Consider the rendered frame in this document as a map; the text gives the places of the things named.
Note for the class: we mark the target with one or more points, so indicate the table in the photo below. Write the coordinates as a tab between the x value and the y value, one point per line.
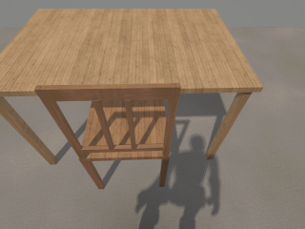
192	47

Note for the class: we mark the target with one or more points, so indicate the chair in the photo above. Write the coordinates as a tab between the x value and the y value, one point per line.
125	122

